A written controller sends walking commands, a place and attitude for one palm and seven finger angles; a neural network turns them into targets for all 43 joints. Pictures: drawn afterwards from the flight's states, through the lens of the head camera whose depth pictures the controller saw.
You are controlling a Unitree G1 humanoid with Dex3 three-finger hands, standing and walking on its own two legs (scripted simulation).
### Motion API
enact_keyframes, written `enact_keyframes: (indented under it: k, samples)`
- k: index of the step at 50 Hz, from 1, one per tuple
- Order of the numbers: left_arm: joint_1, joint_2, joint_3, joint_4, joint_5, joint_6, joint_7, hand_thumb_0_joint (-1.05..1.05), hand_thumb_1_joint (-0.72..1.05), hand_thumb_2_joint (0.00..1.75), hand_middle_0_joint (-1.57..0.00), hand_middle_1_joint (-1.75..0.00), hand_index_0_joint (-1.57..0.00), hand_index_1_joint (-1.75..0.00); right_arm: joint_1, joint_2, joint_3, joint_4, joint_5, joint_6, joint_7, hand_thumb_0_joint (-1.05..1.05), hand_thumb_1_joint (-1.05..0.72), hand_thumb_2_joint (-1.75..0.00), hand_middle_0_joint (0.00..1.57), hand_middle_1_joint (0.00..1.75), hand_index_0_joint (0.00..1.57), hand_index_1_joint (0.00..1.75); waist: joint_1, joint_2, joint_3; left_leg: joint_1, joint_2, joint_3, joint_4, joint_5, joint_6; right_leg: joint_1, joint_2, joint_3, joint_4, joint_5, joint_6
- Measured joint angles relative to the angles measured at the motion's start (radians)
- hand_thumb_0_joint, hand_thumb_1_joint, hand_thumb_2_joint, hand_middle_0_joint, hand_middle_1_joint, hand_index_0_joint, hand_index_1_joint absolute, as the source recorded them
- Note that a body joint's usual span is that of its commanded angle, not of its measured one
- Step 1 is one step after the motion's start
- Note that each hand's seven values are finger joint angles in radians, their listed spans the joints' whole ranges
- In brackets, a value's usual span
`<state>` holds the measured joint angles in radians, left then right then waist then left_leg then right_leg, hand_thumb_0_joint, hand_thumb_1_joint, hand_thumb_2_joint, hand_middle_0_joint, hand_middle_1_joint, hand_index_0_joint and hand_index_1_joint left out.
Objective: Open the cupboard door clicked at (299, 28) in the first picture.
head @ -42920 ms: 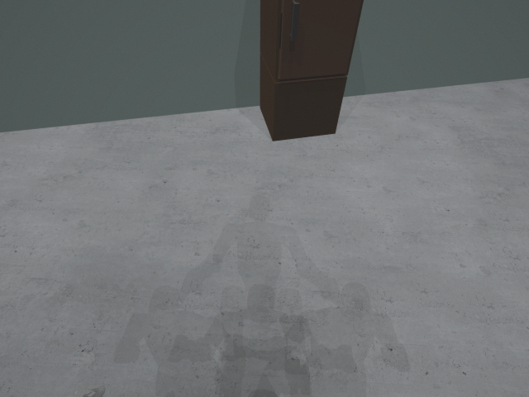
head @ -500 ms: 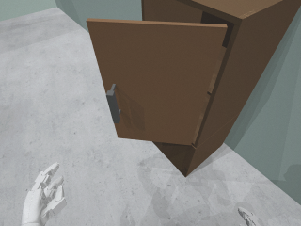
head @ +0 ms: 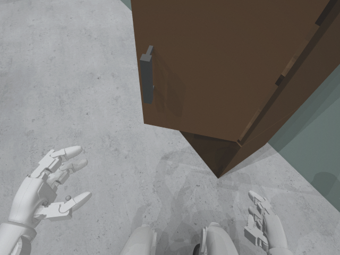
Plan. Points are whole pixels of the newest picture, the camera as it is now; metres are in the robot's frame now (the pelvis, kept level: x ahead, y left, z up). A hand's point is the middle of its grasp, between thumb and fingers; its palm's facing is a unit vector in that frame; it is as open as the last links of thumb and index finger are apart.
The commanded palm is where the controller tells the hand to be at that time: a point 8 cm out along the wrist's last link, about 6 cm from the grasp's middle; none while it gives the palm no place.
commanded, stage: raise the hand with hooked fingers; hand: left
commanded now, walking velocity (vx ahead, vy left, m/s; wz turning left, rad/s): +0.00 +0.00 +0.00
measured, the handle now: (149, 76) +0.56 +0.12 +0.06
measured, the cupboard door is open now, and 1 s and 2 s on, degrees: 44 44 44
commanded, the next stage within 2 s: move the hooked fingers beside the handle in 1.42 s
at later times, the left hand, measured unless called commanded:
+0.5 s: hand (55, 180) +0.24 +0.26 +0.06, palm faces -0.08 -0.99 -0.07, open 13.1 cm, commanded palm +0.23 +0.31 +0.06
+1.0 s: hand (59, 155) +0.29 +0.26 +0.07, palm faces -0.10 -0.99 -0.05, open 14.0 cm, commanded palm +0.26 +0.31 +0.07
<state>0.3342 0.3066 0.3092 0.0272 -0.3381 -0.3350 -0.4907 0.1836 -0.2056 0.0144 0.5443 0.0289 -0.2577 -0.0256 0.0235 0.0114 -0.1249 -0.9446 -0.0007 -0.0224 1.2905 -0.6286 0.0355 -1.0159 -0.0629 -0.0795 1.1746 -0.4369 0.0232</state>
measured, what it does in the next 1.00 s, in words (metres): stands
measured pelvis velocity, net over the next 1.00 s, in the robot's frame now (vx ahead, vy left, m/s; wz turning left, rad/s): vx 0.00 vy -0.01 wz -0.01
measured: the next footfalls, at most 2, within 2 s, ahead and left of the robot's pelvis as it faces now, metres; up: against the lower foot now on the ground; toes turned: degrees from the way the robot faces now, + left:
none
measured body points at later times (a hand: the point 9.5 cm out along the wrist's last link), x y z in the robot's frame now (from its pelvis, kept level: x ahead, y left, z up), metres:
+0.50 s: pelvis +0.00 +0.01 +0.01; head +0.07 +0.04 +0.45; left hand +0.24 +0.31 +0.06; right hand +0.18 -0.24 -0.05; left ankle +0.00 +0.09 -0.63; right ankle +0.07 -0.15 -0.63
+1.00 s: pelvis +0.00 -0.01 +0.01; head +0.08 +0.01 +0.46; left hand +0.29 +0.32 +0.08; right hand +0.16 -0.27 -0.06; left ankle +0.00 +0.09 -0.63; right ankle +0.07 -0.15 -0.63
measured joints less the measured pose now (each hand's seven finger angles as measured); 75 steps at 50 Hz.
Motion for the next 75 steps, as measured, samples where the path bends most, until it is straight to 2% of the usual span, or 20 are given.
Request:
enact_keyframes:
  k: [6, 19, 34, 49, 60, 75]
  samples:
    - [-0.033, 0.03, 0.009, 0.04, -0.013, -0.002, -0.006, 0.01, 0.17, 0.58, -0.25, -0.77, -0.25, -0.77, 0.044, -0.031, 0.019, -0.006, 0.001, -0.003, -0.007, 0.01, -0.9, -0.9, 0.2, 0.3, 0.21, 0.3, -0.013, 0.004, -0.004, -0.016, -0.006, 0.009, 0.006, 0.003, 0.013, -0.014, -0.004, 0.01, -0.001, 0.008, 0.008]
    - [-0.071, 0.064, 0.028, 0.068, -0.009, 0.012, 0.007, 0.0, -0.14, 0.45, -0.27, -0.97, -0.27, -0.97, 0.075, -0.075, 0.002, -0.033, 0.008, 0.013, -0.011, 0.01, -0.9, -0.9, 0.2, 0.3, 0.21, 0.3, -0.039, -0.006, -0.013, 0.024, -0.007, 0.012, -0.031, 0.016, 0.018, 0.03, -0.002, 0.012, -0.045, 0.024, 0.01]
    - [-0.211, 0.107, 0.079, 0.216, -0.022, 0.024, -0.067, -0.01, -0.44, 0.32, -0.29, -1.17, -0.29, -1.16, 0.069, -0.074, 0.029, -0.036, 0.007, 0.023, -0.021, 0.01, -0.9, -0.9, 0.2, 0.3, 0.21, 0.3, -0.029, 0.0, -0.012, 0.039, 0.0, -0.002, -0.051, 0.025, 0.003, 0.046, 0.006, 0.0, -0.06, 0.027, 0.002]
    - [-0.343, 0.149, 0.137, 0.362, -0.039, 0.041, -0.132, -0.01, -0.5, 0.3, -0.3, -1.2, -0.3, -1.2, 0.09, -0.093, 0.024, -0.025, 0.011, 0.042, -0.035, 0.01, -0.9, -0.9, 0.2, 0.3, 0.21, 0.3, -0.04, 0.004, -0.006, 0.036, 0.013, 0.001, -0.069, 0.031, -0.012, 0.031, 0.02, 0.003, -0.065, 0.03, -0.012]
    - [-0.325, 0.137, 0.139, 0.352, -0.043, 0.028, -0.127, -0.01, -0.5, 0.3, -0.3, -1.2, -0.3, -1.2, 0.104, -0.094, 0.015, -0.034, 0.011, 0.05, -0.029, 0.01, -0.9, -0.9, 0.2, 0.3, 0.21, 0.3, -0.05, 0.0, -0.01, 0.036, 0.017, 0.006, -0.077, 0.033, -0.015, 0.026, 0.024, 0.008, -0.068, 0.031, -0.014]
    - [-0.335, 0.139, 0.132, 0.368, -0.04, 0.03, -0.134, -0.01, -0.5, 0.3, -0.3, -1.2, -0.3, -1.2, 0.091, -0.085, 0.029, -0.042, 0.013, 0.056, -0.035, 0.01, -0.9, -0.9, 0.2, 0.3, 0.21, 0.3, -0.038, 0.004, -0.012, 0.036, 0.012, 0.005, -0.073, 0.034, -0.011, 0.029, 0.02, 0.008, -0.066, 0.032, -0.01]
